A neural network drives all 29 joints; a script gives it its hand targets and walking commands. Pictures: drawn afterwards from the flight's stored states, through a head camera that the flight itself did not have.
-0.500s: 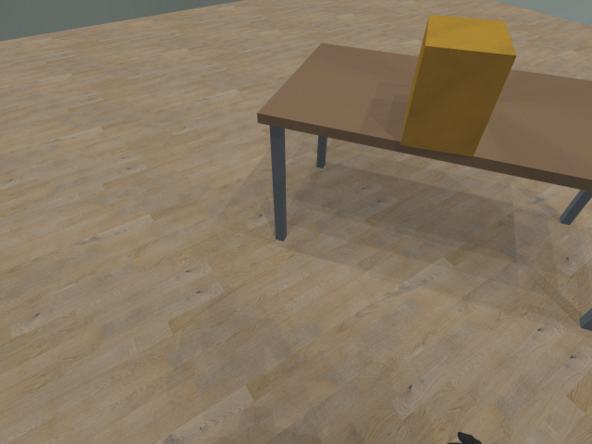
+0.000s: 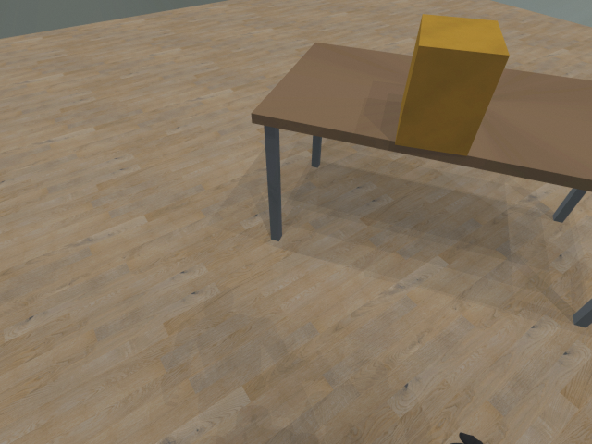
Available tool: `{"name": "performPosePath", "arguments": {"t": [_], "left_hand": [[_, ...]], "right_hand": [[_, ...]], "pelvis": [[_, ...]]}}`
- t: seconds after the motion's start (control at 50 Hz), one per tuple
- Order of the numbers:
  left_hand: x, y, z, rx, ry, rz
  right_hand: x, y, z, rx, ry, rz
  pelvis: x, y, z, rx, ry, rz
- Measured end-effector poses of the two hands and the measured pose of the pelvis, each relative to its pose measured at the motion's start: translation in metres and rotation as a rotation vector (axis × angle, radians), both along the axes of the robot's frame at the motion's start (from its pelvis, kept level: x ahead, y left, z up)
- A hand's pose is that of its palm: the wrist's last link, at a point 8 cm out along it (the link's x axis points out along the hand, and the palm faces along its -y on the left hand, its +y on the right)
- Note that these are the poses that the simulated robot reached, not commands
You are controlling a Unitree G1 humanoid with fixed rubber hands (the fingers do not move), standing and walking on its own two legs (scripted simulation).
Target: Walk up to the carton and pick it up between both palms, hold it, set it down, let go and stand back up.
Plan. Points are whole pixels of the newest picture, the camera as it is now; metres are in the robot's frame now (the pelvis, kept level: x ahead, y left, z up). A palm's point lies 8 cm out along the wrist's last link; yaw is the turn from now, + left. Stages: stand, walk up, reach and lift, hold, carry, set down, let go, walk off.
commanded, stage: walk up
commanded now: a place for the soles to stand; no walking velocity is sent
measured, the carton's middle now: (444, 84) +1.04 -0.45 +0.02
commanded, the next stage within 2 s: none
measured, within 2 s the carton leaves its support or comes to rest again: neither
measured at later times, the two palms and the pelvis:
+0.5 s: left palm (175, 423) +0.20 +0.18 -0.09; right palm out of the picture +0.12 -0.43 -0.11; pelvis +0.08 -0.12 +0.00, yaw -11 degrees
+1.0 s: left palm (235, 318) +0.37 +0.11 -0.11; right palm out of the picture +0.23 -0.48 -0.11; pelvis +0.22 -0.17 -0.01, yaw -14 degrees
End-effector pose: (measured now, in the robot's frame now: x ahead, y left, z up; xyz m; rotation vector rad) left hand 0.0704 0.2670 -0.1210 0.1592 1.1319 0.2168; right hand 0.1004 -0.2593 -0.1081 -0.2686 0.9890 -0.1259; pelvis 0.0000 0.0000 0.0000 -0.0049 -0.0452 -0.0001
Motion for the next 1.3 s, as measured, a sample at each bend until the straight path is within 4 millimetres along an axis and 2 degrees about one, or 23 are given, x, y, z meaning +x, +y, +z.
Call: {"name": "performPosePath", "arguments": {"t": [0.14, 0.24, 0.3, 0.36, 0.42, 0.56, 0.74, 0.86, 0.96, 1.06, 1.12, 1.2, 1.3], "left_hand": [[0.045, -0.003, 0.018, 0.051, -0.056, -0.086], [0.080, -0.027, 0.026, 0.108, -0.086, -0.124], [0.084, -0.045, 0.022, 0.129, -0.081, -0.123], [0.087, -0.059, 0.027, 0.132, -0.047, -0.132], [0.100, -0.072, 0.029, 0.135, -0.040, -0.147], [0.148, -0.096, 0.023, 0.112, -0.067, -0.188], [0.211, -0.107, 0.001, 0.078, -0.059, -0.216], [0.260, -0.126, 0.007, 0.070, -0.072, -0.275], [0.290, -0.146, 0.012, 0.081, -0.084, -0.295], [0.310, -0.172, 0.011, 0.136, -0.082, -0.298], [0.316, -0.182, 0.016, 0.175, -0.048, -0.319], [0.326, -0.189, 0.024, 0.213, -0.034, -0.323], [0.335, -0.192, 0.023, 0.226, -0.027, -0.332]], "right_hand": [[-0.015, -0.058, 0.000, -0.058, 0.014, -0.048], [-0.010, -0.110, -0.012, -0.076, 0.017, -0.073], [-0.005, -0.133, -0.020, -0.077, 0.033, -0.076], [-0.002, -0.148, -0.013, -0.078, 0.048, -0.093], [0.004, -0.161, -0.006, -0.083, 0.060, -0.108], [0.031, -0.181, 0.002, -0.110, 0.070, -0.133], [0.089, -0.186, 0.005, -0.148, 0.070, -0.133], [0.104, -0.198, 0.013, -0.148, 0.057, -0.187], [0.122, -0.215, 0.006, -0.129, 0.052, -0.207], [0.140, -0.242, -0.018, -0.087, 0.073, -0.220], [0.146, -0.251, -0.026, -0.053, 0.104, -0.256], [0.146, -0.257, -0.030, -0.031, 0.155, -0.272], [0.147, -0.259, -0.031, -0.028, 0.182, -0.286]], "pelvis": [[0.011, -0.027, -0.003, 0.028, 0.004, -0.063], [0.028, -0.062, -0.013, 0.061, 0.003, -0.105], [0.036, -0.083, -0.019, 0.048, -0.007, -0.138], [0.045, -0.097, -0.011, 0.042, 0.006, -0.157], [0.057, -0.109, -0.006, 0.032, 0.017, -0.172], [0.093, -0.125, -0.005, -0.002, 0.022, -0.195], [0.154, -0.127, -0.014, -0.024, 0.027, -0.200], [0.187, -0.136, -0.008, -0.012, -0.001, -0.221], [0.212, -0.155, -0.010, 0.011, -0.016, -0.234], [0.232, -0.186, -0.021, 0.043, -0.011, -0.246], [0.239, -0.198, -0.019, 0.034, 0.000, -0.269], [0.247, -0.207, -0.015, 0.034, 0.029, -0.277], [0.255, -0.210, -0.015, 0.025, 0.041, -0.286]]}}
